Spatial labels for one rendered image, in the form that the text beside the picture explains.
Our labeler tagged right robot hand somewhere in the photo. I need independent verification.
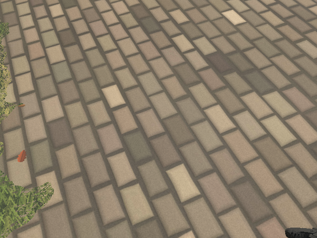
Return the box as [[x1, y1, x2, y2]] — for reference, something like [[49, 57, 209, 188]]
[[285, 227, 317, 238]]

